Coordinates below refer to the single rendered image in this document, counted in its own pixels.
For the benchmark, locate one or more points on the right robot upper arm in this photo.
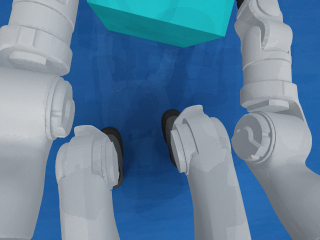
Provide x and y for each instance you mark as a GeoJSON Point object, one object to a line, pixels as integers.
{"type": "Point", "coordinates": [275, 147]}

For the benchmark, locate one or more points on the left robot foot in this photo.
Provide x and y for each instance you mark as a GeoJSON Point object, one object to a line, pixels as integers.
{"type": "Point", "coordinates": [115, 137]}

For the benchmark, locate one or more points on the robot right forearm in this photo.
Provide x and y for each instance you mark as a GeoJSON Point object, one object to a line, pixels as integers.
{"type": "Point", "coordinates": [266, 59]}

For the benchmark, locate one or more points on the left robot upper arm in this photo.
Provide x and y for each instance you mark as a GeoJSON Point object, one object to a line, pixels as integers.
{"type": "Point", "coordinates": [35, 109]}

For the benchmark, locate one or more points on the robot left forearm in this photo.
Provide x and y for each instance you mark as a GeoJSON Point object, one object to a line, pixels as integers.
{"type": "Point", "coordinates": [38, 36]}

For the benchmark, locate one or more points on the carton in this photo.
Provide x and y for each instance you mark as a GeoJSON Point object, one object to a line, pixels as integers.
{"type": "Point", "coordinates": [181, 23]}

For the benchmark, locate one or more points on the robot right shin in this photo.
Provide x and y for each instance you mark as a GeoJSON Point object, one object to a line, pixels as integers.
{"type": "Point", "coordinates": [198, 110]}

